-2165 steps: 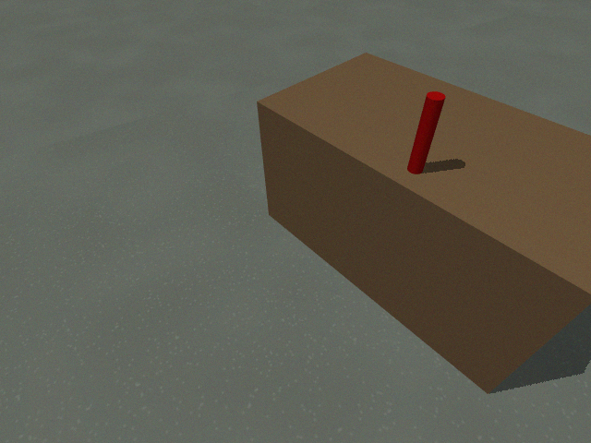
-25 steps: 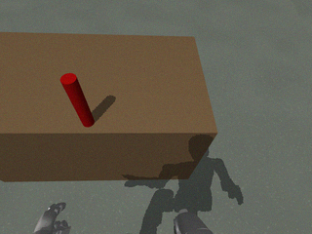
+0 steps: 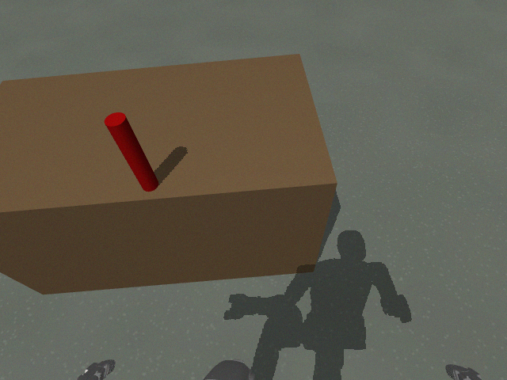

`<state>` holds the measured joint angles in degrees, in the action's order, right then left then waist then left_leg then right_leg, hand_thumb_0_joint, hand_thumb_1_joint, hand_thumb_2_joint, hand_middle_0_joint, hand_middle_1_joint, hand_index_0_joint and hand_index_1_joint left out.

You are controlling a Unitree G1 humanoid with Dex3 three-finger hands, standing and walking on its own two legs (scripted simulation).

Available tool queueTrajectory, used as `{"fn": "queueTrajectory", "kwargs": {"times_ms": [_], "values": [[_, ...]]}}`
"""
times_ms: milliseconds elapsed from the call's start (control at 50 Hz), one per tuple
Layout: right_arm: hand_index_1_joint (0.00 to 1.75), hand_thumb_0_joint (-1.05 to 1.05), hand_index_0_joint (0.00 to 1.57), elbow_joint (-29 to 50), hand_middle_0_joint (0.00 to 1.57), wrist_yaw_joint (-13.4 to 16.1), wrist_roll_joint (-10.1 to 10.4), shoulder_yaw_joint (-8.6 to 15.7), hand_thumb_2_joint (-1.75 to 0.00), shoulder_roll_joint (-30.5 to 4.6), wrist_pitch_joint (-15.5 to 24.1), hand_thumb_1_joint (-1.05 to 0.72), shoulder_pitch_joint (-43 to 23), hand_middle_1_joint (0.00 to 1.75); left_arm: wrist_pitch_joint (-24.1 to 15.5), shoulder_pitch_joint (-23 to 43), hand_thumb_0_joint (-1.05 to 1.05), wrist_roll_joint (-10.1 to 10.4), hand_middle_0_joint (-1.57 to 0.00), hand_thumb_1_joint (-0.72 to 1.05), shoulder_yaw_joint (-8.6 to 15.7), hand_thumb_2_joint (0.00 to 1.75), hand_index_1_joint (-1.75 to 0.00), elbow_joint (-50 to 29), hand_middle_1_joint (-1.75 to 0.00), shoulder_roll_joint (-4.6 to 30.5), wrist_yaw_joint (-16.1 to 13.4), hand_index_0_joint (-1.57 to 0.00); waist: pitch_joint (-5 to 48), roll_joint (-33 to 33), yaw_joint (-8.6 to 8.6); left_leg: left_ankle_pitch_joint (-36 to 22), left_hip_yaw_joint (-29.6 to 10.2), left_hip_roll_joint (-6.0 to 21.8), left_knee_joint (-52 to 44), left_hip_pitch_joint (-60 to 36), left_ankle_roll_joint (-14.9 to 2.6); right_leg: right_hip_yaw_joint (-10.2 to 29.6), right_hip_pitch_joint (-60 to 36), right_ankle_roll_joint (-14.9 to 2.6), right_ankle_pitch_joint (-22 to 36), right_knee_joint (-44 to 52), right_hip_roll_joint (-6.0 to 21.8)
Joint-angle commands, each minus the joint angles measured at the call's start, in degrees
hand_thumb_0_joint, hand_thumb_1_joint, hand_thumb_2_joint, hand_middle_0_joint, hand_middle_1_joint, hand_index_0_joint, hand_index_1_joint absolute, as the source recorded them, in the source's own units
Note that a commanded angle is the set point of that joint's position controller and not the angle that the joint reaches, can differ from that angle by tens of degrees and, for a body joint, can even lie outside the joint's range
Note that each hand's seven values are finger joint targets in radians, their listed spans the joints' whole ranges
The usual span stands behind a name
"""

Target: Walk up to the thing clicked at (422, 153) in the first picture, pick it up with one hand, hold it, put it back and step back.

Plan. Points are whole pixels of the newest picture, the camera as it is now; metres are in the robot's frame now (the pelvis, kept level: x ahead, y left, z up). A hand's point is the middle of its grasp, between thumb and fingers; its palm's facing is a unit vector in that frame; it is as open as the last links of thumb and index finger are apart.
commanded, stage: step back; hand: left
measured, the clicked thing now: (135, 156) +0.59 +0.33 -0.05
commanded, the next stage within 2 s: none
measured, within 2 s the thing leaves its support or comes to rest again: neither
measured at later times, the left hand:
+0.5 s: hand out of the picture -0.08 +0.28 -0.16, palm faces +0.01 -0.93 -0.37, open 7.4 cm
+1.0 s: hand out of the picture -0.21 +0.23 -0.15, palm faces +0.07 -0.91 -0.40, open 7.4 cm
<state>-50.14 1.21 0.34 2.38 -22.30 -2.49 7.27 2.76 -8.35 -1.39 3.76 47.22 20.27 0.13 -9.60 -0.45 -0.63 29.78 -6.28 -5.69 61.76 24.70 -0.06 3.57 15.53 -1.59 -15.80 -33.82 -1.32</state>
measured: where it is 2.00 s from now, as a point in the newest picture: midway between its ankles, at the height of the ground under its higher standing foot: outside the picture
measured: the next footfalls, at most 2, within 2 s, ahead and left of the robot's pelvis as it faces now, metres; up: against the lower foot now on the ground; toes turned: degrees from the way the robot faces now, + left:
left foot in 0.20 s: -0.05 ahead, +0.11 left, +0.00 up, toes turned +2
right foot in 0.62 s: -0.20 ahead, -0.17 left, +0.00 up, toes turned +1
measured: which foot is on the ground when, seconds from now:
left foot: up 0.00-0.18, down 0.20-0.64, up 0.66-0.94, down 0.96-1.00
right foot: down 0.00-0.22, up 0.24-0.60, down 0.62-0.96, up 0.98-1.00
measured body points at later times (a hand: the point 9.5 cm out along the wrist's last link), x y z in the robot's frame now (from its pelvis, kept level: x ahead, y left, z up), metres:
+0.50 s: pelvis -0.15 -0.01 +0.00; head -0.09 +0.03 +0.44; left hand -0.08 +0.32 -0.14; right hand -0.03 -0.32 -0.09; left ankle -0.09 +0.11 -0.73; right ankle -0.20 -0.17 -0.66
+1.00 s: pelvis -0.33 -0.05 -0.02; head -0.27 -0.04 +0.43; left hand -0.21 +0.27 -0.12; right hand -0.23 -0.36 -0.13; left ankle -0.34 +0.06 -0.73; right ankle -0.26 -0.17 -0.72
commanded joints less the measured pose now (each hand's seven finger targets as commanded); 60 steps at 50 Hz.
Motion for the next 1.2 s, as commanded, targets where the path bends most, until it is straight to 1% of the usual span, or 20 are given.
{"fn": "queueTrajectory", "kwargs": {"times_ms": [0,80,160,200,220,280,400,460,580,600,620,640,700,860,900,920,940,960,1020,1180], "values": [[0.3,0.0,0.2,3.1,0.2,1.3,-0.3,2.6,-0.9,-10.9,1.5,-0.9,4.6,0.3,-1.4,2.0,0.0,-0.8,-0.2,0.9,3.9,0.9,-0.3,-7.4,-0.3,13.5,-1.4,-0.2,10.4,8.2,-0.6,0.7,0.7,-0.4,1.1,0.7,1.11,8.8,-6.8,-10.9,30.5,6.9,12.0],[0.3,0.0,0.2,4.3,0.2,1.0,-1.1,2.9,-0.9,-10.0,1.8,-0.9,4.3,0.3,-0.8,-0.3,0.0,-0.9,-0.2,0.9,3.9,0.9,-0.3,-8.1,-0.3,14.1,-1.4,-0.2,12.0,11.8,-1.85,0.6,4.2,3.0,-16.4,-1.7,0.9,10.7,-11.5,-10.9,29.2,5.5,13.8],[0.3,0.0,0.2,2.0,0.2,0.4,-1.8,4.2,-0.9,-11.0,2.5,-0.9,9.8,0.3,0.2,1.6,0.0,0.0,-0.2,0.9,2.9,0.9,-0.3,-9.1,-0.3,13.8,-0.8,-0.2,13.3,7.0,1.79,-16.5,3.2,5.6,-37.8,-15.4,-1.98,9.2,-0.8,-4.55,10.9,1.0,10.0],[0.3,0.0,0.2,4.4,0.2,-0.3,-2.8,6.2,-0.9,-21.3,2.7,-0.9,4.8,0.3,0.1,4.4,0.0,0.0,-0.2,0.9,3.6,0.9,-0.3,-10.2,-0.3,12.7,-1.3,-0.2,10.0,-13.5,2.94,-25.5,-24.7,29.2,-45.2,-8.7,-14.62,0.5,11.6,1.29,-20.1,-22.0,-4.1],[0.3,0.0,0.2,5.0,0.2,-0.1,-2.7,6.5,-0.9,-21.6,3.1,-0.9,2.5,0.3,0.2,6.1,0.0,-0.9,-0.2,0.9,4.2,0.9,-0.3,-9.4,-0.3,13.7,-1.9,-0.2,7.7,-11.4,3.6,-27.1,-27.7,31.7,-46.2,-2.5,-18.41,7.4,9.4,1.35,-21.3,-33.5,-4.3],[0.3,0.0,0.2,5.8,0.2,0.7,-2.7,4.4,-0.9,-14.6,3.5,-0.9,-2.8,0.3,0.6,-1.8,0.0,0.7,-0.2,0.9,4.5,0.9,-0.3,-5.5,-0.3,12.7,-1.5,-0.2,8.1,-4.7,-2.4,-37.5,-8.6,20.4,-39.7,-8.0,-11.5,10.2,12.8,0.77,-12.3,-42.7,-6.1],[0.3,0.0,0.2,6.2,0.2,1.0,-1.9,4.9,-0.9,-13.3,3.2,-0.9,4.0,0.3,0.4,-1.9,0.0,-0.4,-0.2,0.9,4.4,0.9,-0.3,-6.0,-0.3,12.2,-0.9,-0.2,10.9,-7.7,1.7,-41.1,-7.1,20.5,-36.3,-23.0,-13.39,6.6,15.6,4.23,-13.1,-32.0,-4.0],[0.3,0.0,0.2,7.0,0.2,0.8,-2.3,5.3,-0.9,-14.9,2.8,-0.9,4.2,0.3,0.6,-2.0,0.0,-0.3,-0.2,0.9,3.9,0.9,-0.3,-5.3,-0.3,11.9,-0.3,-0.2,11.9,-10.3,2.73,-33.0,-7.5,21.0,-37.7,-20.3,-13.54,3.5,10.4,4.1,-14.3,-23.0,-2.5],[0.3,0.0,0.2,8.0,0.2,0.2,-1.8,4.7,-0.9,-15.6,0.9,-0.9,-1.3,0.3,-0.4,-14.4,0.0,-0.6,-0.2,0.9,3.9,0.9,-0.3,0.9,-0.3,11.3,0.3,-0.2,15.8,-10.9,-2.79,-24.1,-3.9,18.1,-32.0,-9.0,-7.48,-3.4,-8.3,-0.05,-1.5,9.6,0.4],[0.3,0.0,0.2,8.2,0.2,0.0,-1.5,4.0,-0.9,-12.4,0.7,-0.9,0.1,0.3,-0.7,-12.7,0.0,-1.6,-0.2,0.9,5.0,0.9,-0.3,0.1,-0.3,14.7,0.3,-0.2,12.5,-1.7,-1.96,-14.3,-2.4,11.8,-25.5,0.9,-3.9,7.6,-9.1,-1.57,-5.4,11.7,6.0],[0.3,0.0,0.2,9.7,0.2,0.6,-1.2,3.1,-0.9,-8.9,1.0,-0.9,-1.0,0.3,-0.6,-8.2,0.0,-1.5,-0.2,0.9,6.4,0.9,-0.3,-2.6,-0.3,20.9,0.4,-0.2,9.0,14.6,-2.01,0.6,3.1,0.7,-15.0,9.1,-0.2,22.2,-3.7,-7.4,-6.4,17.2,17.6],[0.3,0.0,0.2,8.9,0.2,1.6,-1.4,4.2,-0.9,-11.5,0.7,-0.9,-3.2,0.3,-0.6,-4.0,0.0,-1.7,-0.2,0.9,6.7,0.9,-0.3,-4.4,-0.3,24.0,0.2,-0.2,5.6,17.9,-4.02,6.2,-0.2,1.5,-1.0,4.0,0.99,29.5,11.3,-15.08,-6.4,20.5,26.2],[0.3,0.0,0.2,5.4,0.2,1.2,-0.3,3.5,-0.9,-11.4,1.1,-0.9,3.4,0.3,-1.3,4.7,0.0,-1.0,-0.2,0.9,4.4,0.9,-0.3,-6.2,-0.3,15.8,-0.9,-0.2,5.0,7.5,2.19,-3.4,-2.4,-0.9,6.0,2.9,0.45,8.1,7.4,-8.6,14.8,10.3,14.1],[0.3,0.0,0.2,5.1,0.2,0.9,-1.7,2.8,-0.9,-9.5,2.0,-0.9,5.7,0.3,-0.5,-0.5,0.0,-0.8,-0.2,0.9,3.9,0.9,-0.3,-6.9,-0.3,15.6,-1.9,-0.2,11.0,12.0,-1.72,-1.8,5.4,4.0,-21.6,-1.6,0.33,7.4,-10.5,-9.06,29.7,1.0,16.0],[0.3,0.0,0.2,2.9,0.2,0.8,-1.7,3.3,-0.9,-9.5,2.3,-0.9,9.8,0.3,0.3,0.6,0.0,0.0,-0.2,0.9,3.0,0.9,-0.3,-7.2,-0.3,15.2,-1.6,-0.2,13.3,8.9,0.48,-17.4,7.0,4.0,-38.5,-10.8,-0.9,5.2,-7.3,-6.0,25.7,-4.5,13.5],[0.3,0.0,0.2,2.8,0.2,0.8,-2.1,4.3,-0.9,-12.4,2.4,-0.9,9.1,0.3,0.5,-0.8,0.0,0.0,-0.2,0.9,2.2,0.9,-0.3,-7.6,-0.3,13.1,-1.4,-0.2,13.7,2.4,-0.34,-26.5,-2.5,10.2,-38.5,-15.8,-3.13,3.2,0.4,-2.8,15.2,-8.1,9.8],[0.3,0.0,0.2,3.7,0.2,0.6,-2.7,5.4,-0.9,-17.6,2.2,-0.9,6.5,0.3,0.6,-1.8,0.0,0.4,-0.2,0.9,1.7,0.9,-0.3,-7.7,-0.3,10.8,-1.2,-0.2,12.8,-9.5,-1.33,-35.6,-18.0,22.4,-40.3,-19.5,-9.21,-2.8,12.6,0.38,-6.9,-18.4,1.0],[0.3,0.0,0.2,5.2,0.2,0.3,-2.6,6.0,-0.9,-21.8,2.3,-0.9,5.9,0.3,0.8,2.9,0.0,0.4,-0.2,0.9,2.6,0.9,-0.3,-8.6,-0.3,12.8,-2.2,-0.2,12.9,-12.3,2.29,-42.9,-23.3,29.6,-40.6,-10.5,-16.71,0.4,9.6,1.12,-23.1,-28.6,-1.1],[0.3,0.0,0.2,5.3,0.2,1.1,-2.6,4.0,-0.9,-15.7,2.8,-0.9,0.5,0.3,1.2,1.4,0.0,1.0,-0.2,0.9,3.0,0.9,-0.3,-5.4,-0.3,12.6,-2.0,-0.2,11.5,-4.1,-1.04,-48.5,-10.4,21.8,-36.4,-8.5,-13.91,8.0,10.1,0.55,-16.7,-42.2,-3.9],[0.3,0.0,0.2,4.7,0.2,-0.2,-3.2,4.4,-0.9,-14.8,1.9,-0.9,2.0,0.3,-2.3,-3.3,0.0,-0.2,-0.2,0.9,2.6,0.9,-0.3,-0.8,-0.3,11.5,-0.2,-0.2,11.9,-11.4,1.07,-7.9,-6.9,18.6,-38.0,-11.2,-10.85,-3.1,-1.1,1.25,-12.6,0.1,-0.4]]}}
